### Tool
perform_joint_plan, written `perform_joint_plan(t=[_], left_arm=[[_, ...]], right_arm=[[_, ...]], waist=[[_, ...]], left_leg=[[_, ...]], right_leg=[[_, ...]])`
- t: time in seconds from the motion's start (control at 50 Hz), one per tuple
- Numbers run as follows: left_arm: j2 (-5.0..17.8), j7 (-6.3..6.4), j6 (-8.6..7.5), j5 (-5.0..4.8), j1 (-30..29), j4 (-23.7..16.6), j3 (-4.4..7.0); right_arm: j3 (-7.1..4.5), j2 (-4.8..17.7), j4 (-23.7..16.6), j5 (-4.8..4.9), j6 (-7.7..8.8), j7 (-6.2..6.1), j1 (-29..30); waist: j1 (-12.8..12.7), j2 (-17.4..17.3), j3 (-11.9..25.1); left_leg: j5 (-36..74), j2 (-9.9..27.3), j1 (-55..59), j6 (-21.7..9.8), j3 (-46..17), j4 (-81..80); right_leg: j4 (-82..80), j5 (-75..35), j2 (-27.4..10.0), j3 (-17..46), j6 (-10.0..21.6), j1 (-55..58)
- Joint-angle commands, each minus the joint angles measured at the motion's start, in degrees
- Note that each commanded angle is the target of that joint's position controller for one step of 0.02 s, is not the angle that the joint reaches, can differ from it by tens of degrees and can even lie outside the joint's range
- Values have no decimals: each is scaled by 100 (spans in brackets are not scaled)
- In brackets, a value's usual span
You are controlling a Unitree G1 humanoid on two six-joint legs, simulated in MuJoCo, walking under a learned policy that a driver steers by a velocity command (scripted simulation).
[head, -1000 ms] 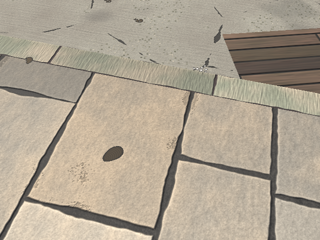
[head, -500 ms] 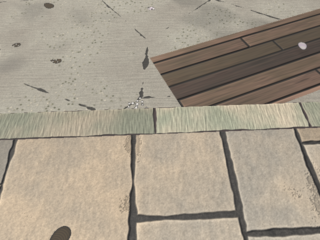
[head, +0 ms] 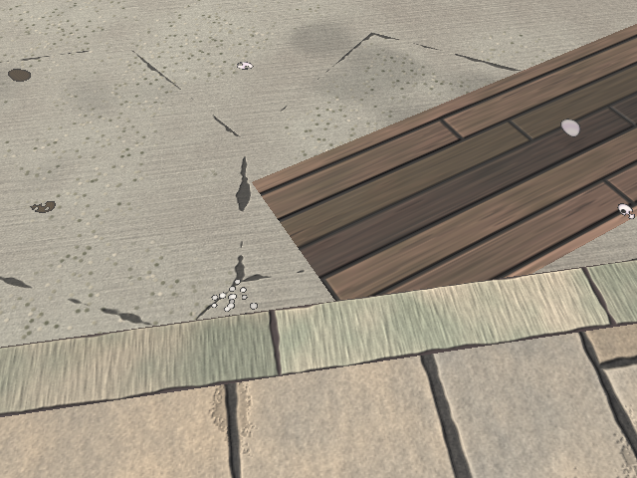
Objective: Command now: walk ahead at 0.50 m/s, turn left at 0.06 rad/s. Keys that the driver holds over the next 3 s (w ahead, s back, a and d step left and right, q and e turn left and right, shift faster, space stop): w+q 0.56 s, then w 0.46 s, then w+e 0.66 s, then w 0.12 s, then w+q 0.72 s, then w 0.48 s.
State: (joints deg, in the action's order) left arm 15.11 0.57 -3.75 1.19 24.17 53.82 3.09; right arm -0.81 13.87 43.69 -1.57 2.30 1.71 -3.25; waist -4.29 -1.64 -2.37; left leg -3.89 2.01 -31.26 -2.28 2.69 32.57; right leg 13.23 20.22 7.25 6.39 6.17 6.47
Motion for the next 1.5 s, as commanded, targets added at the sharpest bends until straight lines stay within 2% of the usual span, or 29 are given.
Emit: perform_joint_plan(t=[0.02,0.04,0.06,0.08,0.1,0.14,0.24,0.46,0.54,0.56,0.58,0.6,0.62,0.64,0.68,0.72,0.78,0.9,0.98,1.02,1.06,1.08,1.1,1.12,1.16,1.2,1.28,1.38,1.5], left_arm=[[948,42,-73,71,-89,-158,173],[900,37,-80,58,-111,-179,144],[553,2,-111,-85,151,-376,47],[545,-41,-131,-83,460,-354,71],[740,-31,-127,110,129,-409,75],[622,-99,-178,102,-639,-613,27],[417,-142,92,171,-782,-824,-70],[352,-152,36,25,-2835,-1690,-203],[658,-71,-86,7,-1687,-1453,-91],[933,3,-167,89,-1003,-1313,8],[1364,100,-180,196,-37,-1276,103],[1763,109,-60,186,-270,-1230,215],[1144,65,3,109,-626,-1281,143],[650,16,-7,63,-915,-1335,25],[433,-18,-73,80,-991,-1207,-45],[474,-53,-182,28,-770,-1023,-31],[592,-85,-268,-48,-469,-825,21],[637,-125,-205,-84,-108,-541,42],[834,-94,-130,-70,284,-299,87],[907,-68,-65,-35,270,-222,94],[825,-56,-11,-96,296,-164,49],[569,-68,-30,-127,183,-404,-39],[28,-65,-13,-213,771,-523,-144],[755,-3,50,-55,400,-399,58],[548,-45,59,-127,-3,-445,59],[397,-88,220,-14,158,-320,60],[282,-232,397,5,-380,-505,104],[270,-352,470,84,-916,-688,99],[340,-376,395,109,-2136,-1028,203]], right_arm=[[-271,788,-3,34,135,-96,-940],[-339,920,263,-24,175,-153,-1842],[-481,1459,363,-134,182,-203,-2579],[-543,1556,463,12,83,-123,-2423],[-480,1234,325,148,50,-41,-1762],[-363,737,260,101,56,-29,-1263],[-397,882,495,159,175,-109,-1631],[-505,992,505,72,46,-194,-2508],[-573,1192,249,62,56,-224,-1935],[-535,1045,209,131,105,-173,-1922],[-403,575,38,158,160,-164,-2014],[-373,410,-112,235,140,-145,-2702],[-410,806,179,47,30,-200,-2607],[-410,783,167,-13,22,-134,-2174],[-371,603,73,-42,-10,-49,-1830],[-355,580,68,-75,-96,11,-1846],[-326,554,-99,-84,-136,47,-1393],[-105,312,-530,-42,-88,119,-50],[-97,457,-695,-7,-34,73,349],[-133,526,-668,-20,2,36,194],[-256,734,-212,-116,114,-61,-1151],[-379,1178,-38,-235,163,-142,-2234],[-496,1657,-56,-196,116,-167,-2299],[-443,1302,-76,17,57,-161,-2065],[-269,687,-94,31,115,-140,-1295],[-208,450,-22,45,210,-165,-1125],[-268,593,157,95,343,-198,-1293],[-368,768,440,25,336,-240,-1836],[-324,533,884,-18,433,-304,-2532]], waist=[[731,572,497],[1132,384,964],[1177,-535,1638],[840,-1531,1872],[627,-626,1067],[514,154,149],[273,-145,168],[930,-271,64],[265,-265,421],[-51,151,865],[-330,929,1776],[207,2188,1864],[311,988,1041],[291,400,475],[403,583,143],[478,860,230],[489,706,196],[257,677,-64],[138,656,-203],[269,704,-127],[846,409,623],[1277,-226,1435],[989,-1419,1984],[1029,-548,1423],[648,-289,369],[389,-458,155],[306,-249,-13],[471,-252,124],[750,-186,-573]], left_leg=[[-471,-472,1495,-426,197,-424],[-364,-218,2695,-630,-106,-587],[-864,1137,4175,-1183,-2213,-720],[-615,1912,4715,-1815,-4605,-1557],[-1233,1718,4113,-1755,-4284,-1670],[-797,1235,2804,-1490,-2987,-1920],[483,618,2054,-1367,-2061,-2160],[1385,448,2776,-1021,-2285,-1584],[1703,295,2324,-655,-2525,-577],[1357,-72,1919,-497,-2222,506],[-398,-417,1332,-386,-1502,2101],[-2975,-1098,-243,-248,-955,3119],[-2514,-522,-695,-281,-1023,3642],[-1958,-397,-595,-255,-1019,3553],[-1598,-180,-351,-145,-940,3153],[-1486,-217,-140,-55,-886,2994],[-1133,-179,-534,40,-874,2703],[2,65,-233,139,-153,883],[-181,-17,106,-84,44,165],[-559,-168,464,-242,102,-180],[-379,-293,2427,-476,19,-676],[-1011,971,3933,-785,-1305,-777],[-1590,2379,4995,-1321,-3621,-1431],[-1750,2211,4362,-1227,-3605,-1619],[-452,1684,3057,-903,-2006,-1987],[162,1320,2464,-633,-1163,-2223],[920,1223,2474,-620,-437,-2462],[1306,1335,3009,-863,96,-2228],[789,1467,4096,-665,266,-1918]], right_leg=[[1604,-6116,-1560,56,215,-37],[2797,-5477,-1361,-174,122,-620],[4744,-3356,-770,-581,-111,-2133],[6142,714,73,-578,-252,-3572],[6435,453,-410,-158,-178,-4149],[5795,-199,-879,-220,-230,-4143],[4671,-391,-1087,-459,-661,-3751],[2301,-1634,-809,-546,-882,-4003],[1325,-1101,-524,-506,-579,-1999],[1058,-981,-985,-92,-367,-887],[899,239,-2474,1324,-79,298],[85,727,-3287,3876,566,846],[133,1374,-3104,3619,607,144],[72,954,-2729,2693,494,-515],[-99,-599,-2208,1437,333,-1148],[-127,-1720,-1979,873,309,-1270],[-281,-2252,-2023,529,475,-1127],[-484,-2631,-1753,-236,408,-1337],[-256,-3132,-2015,-195,351,-903],[178,-3964,-2061,-251,244,-545],[1819,-4567,-1701,-532,40,-944],[3492,-2850,-1395,-745,-71,-2033],[5221,1004,-422,-968,-238,-3851],[5639,869,-651,-335,-148,-4283],[5171,35,-1040,-236,-151,-3951],[4830,-199,-1190,-266,-250,-3489],[4592,-837,-1213,-361,-358,-3881],[4404,-2074,-1281,-489,-355,-4440],[3926,-2469,-1269,-273,-177,-5991]])
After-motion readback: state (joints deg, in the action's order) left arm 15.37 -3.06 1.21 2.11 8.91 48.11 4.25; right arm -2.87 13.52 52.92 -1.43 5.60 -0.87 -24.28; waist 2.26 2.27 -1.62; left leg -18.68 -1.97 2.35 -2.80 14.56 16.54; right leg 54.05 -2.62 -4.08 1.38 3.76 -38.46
